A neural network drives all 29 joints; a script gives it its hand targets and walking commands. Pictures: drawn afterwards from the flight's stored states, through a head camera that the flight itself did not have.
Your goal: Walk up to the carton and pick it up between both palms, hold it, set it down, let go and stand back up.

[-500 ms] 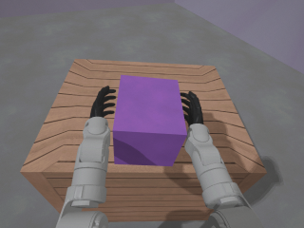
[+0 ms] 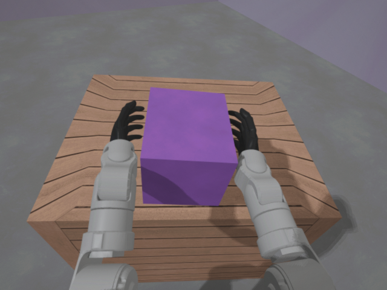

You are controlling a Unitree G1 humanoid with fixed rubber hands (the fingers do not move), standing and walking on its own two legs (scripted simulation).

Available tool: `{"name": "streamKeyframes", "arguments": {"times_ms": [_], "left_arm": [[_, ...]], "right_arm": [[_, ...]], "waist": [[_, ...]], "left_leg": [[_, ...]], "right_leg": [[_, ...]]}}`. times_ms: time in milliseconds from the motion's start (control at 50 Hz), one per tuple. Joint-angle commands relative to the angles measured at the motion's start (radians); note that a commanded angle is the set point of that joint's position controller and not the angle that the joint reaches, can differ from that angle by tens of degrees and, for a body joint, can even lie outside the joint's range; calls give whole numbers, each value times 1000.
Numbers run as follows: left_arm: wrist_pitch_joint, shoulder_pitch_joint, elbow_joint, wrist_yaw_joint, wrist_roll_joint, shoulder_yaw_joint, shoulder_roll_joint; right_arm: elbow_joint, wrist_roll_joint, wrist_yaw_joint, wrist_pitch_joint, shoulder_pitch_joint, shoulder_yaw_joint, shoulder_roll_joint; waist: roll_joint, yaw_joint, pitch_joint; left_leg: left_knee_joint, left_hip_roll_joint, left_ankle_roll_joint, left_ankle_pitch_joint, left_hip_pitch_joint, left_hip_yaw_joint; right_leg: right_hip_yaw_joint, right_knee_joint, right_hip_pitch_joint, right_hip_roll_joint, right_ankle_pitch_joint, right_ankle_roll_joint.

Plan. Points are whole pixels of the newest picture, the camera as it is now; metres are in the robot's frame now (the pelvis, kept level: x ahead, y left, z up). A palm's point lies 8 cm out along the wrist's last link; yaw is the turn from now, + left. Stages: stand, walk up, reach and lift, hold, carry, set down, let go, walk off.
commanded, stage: reach and lift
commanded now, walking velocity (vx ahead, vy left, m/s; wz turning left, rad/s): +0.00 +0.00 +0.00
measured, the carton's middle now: (184, 147) +0.38 +0.01 +0.11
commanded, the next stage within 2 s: hold in 0.68 s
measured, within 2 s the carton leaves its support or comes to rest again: neither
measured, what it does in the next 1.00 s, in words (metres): stands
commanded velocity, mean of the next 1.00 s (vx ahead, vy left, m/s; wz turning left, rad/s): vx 0.00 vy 0.00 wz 0.00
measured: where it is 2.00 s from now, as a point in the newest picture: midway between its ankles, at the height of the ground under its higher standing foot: outside the picture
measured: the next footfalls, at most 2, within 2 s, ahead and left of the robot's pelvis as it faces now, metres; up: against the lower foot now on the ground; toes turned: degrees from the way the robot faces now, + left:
none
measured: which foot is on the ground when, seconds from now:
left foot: down 0.00-1.00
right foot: down 0.00-1.00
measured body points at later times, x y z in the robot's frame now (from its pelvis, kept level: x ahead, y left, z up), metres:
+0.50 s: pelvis +0.00 -0.01 +0.00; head -0.02 +0.01 +0.45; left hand +0.38 +0.12 +0.16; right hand +0.37 -0.13 +0.15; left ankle +0.04 +0.10 -0.75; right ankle -0.01 -0.11 -0.75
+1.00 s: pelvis -0.01 -0.01 +0.00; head -0.04 +0.01 +0.45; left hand +0.36 +0.12 +0.18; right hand +0.36 -0.14 +0.17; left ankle +0.04 +0.10 -0.75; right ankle -0.01 -0.11 -0.75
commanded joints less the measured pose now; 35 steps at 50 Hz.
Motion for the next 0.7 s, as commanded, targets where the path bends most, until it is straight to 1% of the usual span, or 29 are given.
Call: {"name": "streamKeyframes", "arguments": {"times_ms": [0, 40, 60, 100, 120, 140, 160, 180, 200, 240, 280, 300, 320, 340, 360, 380, 400, 420, 440, 480, 520, 540, 560, 580, 600, 620, 640, 660, 680], "left_arm": [[-47, -662, -151, -157, -163, -539, -629], [-35, -627, -111, -167, -154, -524, -615], [-30, -610, -113, -172, -157, -524, -614], [-27, -627, -140, -178, -150, -513, -604], [-22, -625, -108, -184, -145, -493, -587], [-25, -625, -126, -185, -145, -487, -589], [-23, -629, -149, -185, -152, -499, -595], [-21, -625, -140, -187, -143, -484, -581], [-20, -633, -154, -189, -145, -483, -577], [-17, -654, -169, -188, -157, -492, -579], [-7, -641, -146, -193, -137, -469, -562], [-1, -646, -130, -198, -128, -451, -548], [0, -655, -150, -199, -143, -468, -572], [-3, -672, -157, -197, -144, -460, -560], [-2, -682, -168, -196, -148, -465, -565], [6, -657, -144, -196, -143, -456, -559], [4, -663, -177, -195, -150, -485, -572], [12, -660, -152, -195, -143, -469, -570], [17, -642, -162, -197, -135, -468, -563], [21, -669, -177, -201, -149, -468, -560], [21, -682, -221, -200, -154, -483, -564], [22, -691, -234, -195, -163, -500, -570], [28, -690, -248, -193, -171, -514, -581], [35, -680, -239, -193, -165, -505, -571], [44, -668, -223, -194, -168, -504, -578], [53, -657, -217, -196, -154, -489, -562], [60, -664, -203, -197, -149, -492, -569], [70, -657, -179, -201, -146, -471, -557], [70, -679, -192, -199, -138, -464, -553]], "right_arm": [[-367, 59, 104, -84, -869, 460, 529], [-376, 57, 96, -70, -855, 470, 526], [-381, 59, 89, -64, -847, 479, 527], [-372, 72, 87, -53, -832, 485, 537], [-363, 74, 86, -44, -847, 477, 529], [-364, 77, 86, -41, -837, 487, 539], [-386, 88, 84, -40, -837, 499, 539], [-364, 83, 82, -35, -825, 492, 534], [-367, 88, 82, -33, -831, 497, 543], [-390, 95, 81, -30, -855, 500, 547], [-357, 87, 80, -20, -829, 491, 541], [-342, 85, 79, -15, -834, 482, 535], [-365, 95, 78, -20, -853, 493, 546], [-369, 92, 78, -19, -861, 495, 551], [-366, 99, 79, -17, -859, 494, 551], [-373, 95, 78, -16, -873, 489, 545], [-383, 104, 78, -20, -864, 502, 549], [-367, 103, 76, -15, -872, 490, 545], [-363, 100, 72, -10, -835, 490, 542], [-365, 104, 70, -1, -848, 490, 547], [-377, 110, 70, -3, -836, 500, 547], [-398, 112, 71, -5, -858, 503, 551], [-395, 120, 71, -1, -841, 502, 546], [-401, 121, 68, 4, -853, 505, 544], [-412, 117, 67, 5, -866, 502, 538], [-394, 115, 67, 15, -851, 493, 531], [-370, 110, 70, 22, -846, 477, 518], [-359, 105, 71, 26, -856, 462, 511], [-348, 97, 76, 29, -851, 447, 520]], "waist": [[118, -28, -565], [89, -30, -535], [82, -31, -529], [91, -22, -513], [72, -16, -503], [72, -12, -501], [76, -9, -517], [76, -11, -505], [67, -8, -504], [76, -8, -503], [73, -7, -467], [71, -3, -443], [74, -5, -466], [71, 3, -474], [73, 0, -482], [70, 5, -474], [83, 1, -507], [85, -1, -485], [86, -11, -475], [72, -14, -476], [90, -22, -500], [96, -16, -518], [106, -31, -515], [101, -22, -510], [92, -25, -494], [80, -24, -457], [88, -35, -430], [78, -33, -410], [82, -29, -404]], "left_leg": [[4, 26, -62, 343, 353, -58], [-1, 17, -48, 302, 325, -48], [-2, 14, -47, 304, 316, -48], [-4, 12, -49, 302, 321, -46], [-16, 7, -42, 260, 292, -43], [-19, 8, -40, 259, 302, -39], [-14, 6, -43, 281, 302, -37], [-18, 2, -43, 266, 304, -33], [-21, 2, -39, 259, 301, -30], [-22, 0, -38, 258, 296, -32], [-28, -3, -36, 237, 291, -26], [-39, -6, -32, 209, 274, -25], [-37, -4, -35, 216, 284, -22], [-38, -6, -30, 208, 278, -21], [-38, -4, -34, 221, 289, -22], [-38, -5, -30, 223, 287, -22], [-27, -4, -37, 252, 301, -25], [-32, -4, -35, 236, 298, -25], [-26, -5, -36, 253, 309, -23], [-34, -6, -32, 224, 295, -25], [-29, -5, -37, 243, 310, -23], [-23, -5, -40, 259, 318, -26], [-21, -2, -46, 267, 322, -29], [-19, -6, -40, 264, 320, -27], [-26, 0, -37, 248, 320, -30], [-35, 0, -31, 236, 306, -30], [-44, 5, -35, 196, 302, -31], [-58, 6, -27, 153, 283, -27], [-65, 8, -26, 129, 280, -28]], "right_leg": [[-12, -20, -55, 15, 323, 64], [-4, -22, -47, 11, 346, 69], [-2, -17, -27, 8, 379, 73], [3, -17, -26, 5, 378, 76], [4, -21, -18, 6, 348, 78], [3, -21, -17, 8, 350, 78], [3, -15, 1, 7, 385, 80], [4, -18, -7, 5, 380, 83], [8, -18, -5, 4, 387, 82], [11, -19, -10, 2, 378, 83], [10, -23, -14, -1, 370, 87], [11, -29, -12, -3, 339, 86], [13, -26, -5, -5, 362, 85], [12, -26, -10, -6, 353, 90], [11, -22, -3, -3, 357, 89], [11, -30, -8, -4, 353, 86], [8, -21, -8, 0, 374, 85], [7, -29, -16, -1, 351, 87], [10, -30, -9, -2, 377, 83], [9, -32, -2, 0, 338, 87], [5, -31, -2, 1, 349, 83], [3, -30, -9, 2, 346, 82], [2, -27, -14, 7, 345, 79], [5, -33, -11, 3, 340, 81], [1, -36, -22, 5, 315, 78], [0, -45, -18, 5, 292, 75], [-5, -50, -40, 8, 241, 71], [-4, -58, -45, 5, 189, 72], [-5, -59, -58, 1, 147, 69]]}}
